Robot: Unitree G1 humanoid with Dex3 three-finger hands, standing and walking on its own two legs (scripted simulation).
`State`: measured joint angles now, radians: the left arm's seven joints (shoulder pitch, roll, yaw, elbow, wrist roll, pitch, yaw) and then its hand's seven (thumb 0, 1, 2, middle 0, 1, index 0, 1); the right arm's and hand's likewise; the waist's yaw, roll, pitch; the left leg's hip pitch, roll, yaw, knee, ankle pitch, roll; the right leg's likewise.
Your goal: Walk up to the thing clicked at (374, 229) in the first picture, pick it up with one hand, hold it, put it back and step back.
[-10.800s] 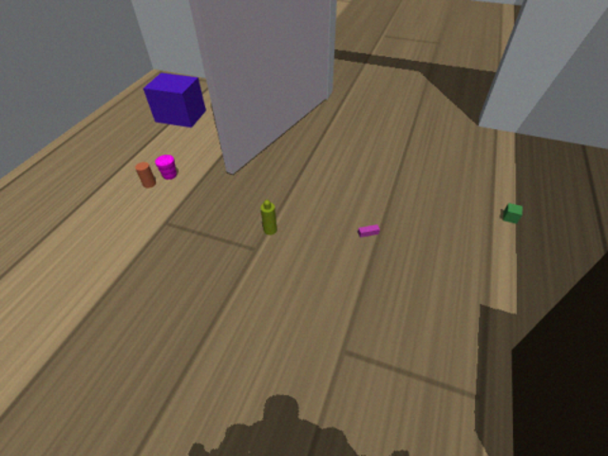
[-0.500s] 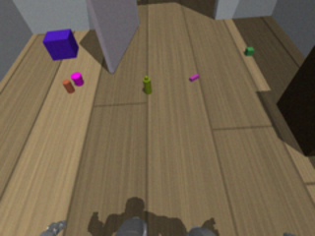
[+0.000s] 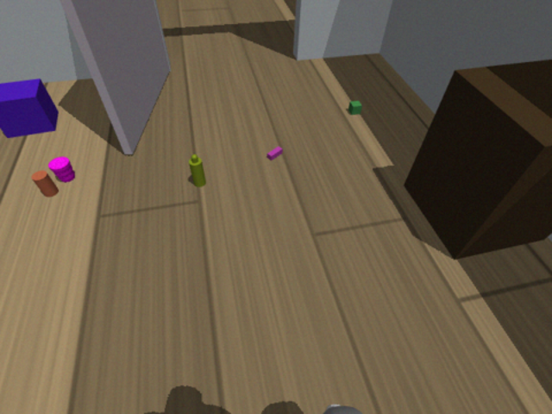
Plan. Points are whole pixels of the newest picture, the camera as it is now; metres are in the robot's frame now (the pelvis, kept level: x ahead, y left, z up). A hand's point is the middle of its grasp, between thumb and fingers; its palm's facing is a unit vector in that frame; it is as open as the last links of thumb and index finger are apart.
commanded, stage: walk up
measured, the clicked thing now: (274, 153) +1.51 +0.04 -0.74
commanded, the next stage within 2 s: stand in 1.02 s
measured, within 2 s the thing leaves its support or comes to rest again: neither
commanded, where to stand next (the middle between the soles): +0.10 +0.04 m, yaw -7 degrees
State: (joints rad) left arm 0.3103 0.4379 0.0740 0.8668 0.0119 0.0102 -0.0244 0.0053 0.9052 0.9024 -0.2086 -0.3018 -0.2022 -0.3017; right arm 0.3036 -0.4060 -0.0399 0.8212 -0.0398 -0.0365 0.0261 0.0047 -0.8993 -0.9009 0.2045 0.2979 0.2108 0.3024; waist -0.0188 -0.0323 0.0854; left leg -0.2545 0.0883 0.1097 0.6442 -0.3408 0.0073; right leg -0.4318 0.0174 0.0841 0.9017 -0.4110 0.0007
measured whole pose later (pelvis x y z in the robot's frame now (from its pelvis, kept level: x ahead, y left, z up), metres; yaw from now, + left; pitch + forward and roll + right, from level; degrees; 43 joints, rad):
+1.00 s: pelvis +0.03 +0.00 +0.01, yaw -9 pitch -3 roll +0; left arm 0.10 0.36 0.00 1.11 0.00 -0.02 0.01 0.00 0.90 0.90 -0.21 -0.30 -0.20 -0.30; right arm 0.06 -0.38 -0.02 1.09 0.01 0.01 0.03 0.00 -0.90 -0.90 0.20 0.30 0.21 0.30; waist 0.00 0.03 0.09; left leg -0.23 0.09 0.09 0.53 -0.24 -0.04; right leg -0.24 0.02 0.13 0.55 -0.26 0.03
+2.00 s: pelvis +0.05 +0.01 +0.02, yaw -6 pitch -2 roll +0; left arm 0.13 0.35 0.01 1.14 0.01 -0.01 0.00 0.00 0.91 0.90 -0.21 -0.30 -0.20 -0.30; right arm 0.08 -0.35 -0.02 1.14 -0.01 0.00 0.02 0.00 -0.90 -0.90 0.20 0.30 0.21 0.30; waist 0.00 0.00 0.05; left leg -0.16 0.05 0.04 0.37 -0.17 -0.02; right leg -0.13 -0.03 0.08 0.34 -0.18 0.05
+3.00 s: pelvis +0.06 +0.01 +0.02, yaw -5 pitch -2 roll +0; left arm 0.12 0.35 0.01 1.13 0.01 0.00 0.00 0.00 0.91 0.90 -0.21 -0.30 -0.20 -0.30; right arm 0.09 -0.35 -0.01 1.13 0.00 0.00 0.02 0.00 -0.90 -0.90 0.20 0.30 0.21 0.30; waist 0.00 0.00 0.05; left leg -0.13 0.04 0.03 0.36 -0.19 -0.02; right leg -0.09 -0.04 0.06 0.33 -0.20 0.05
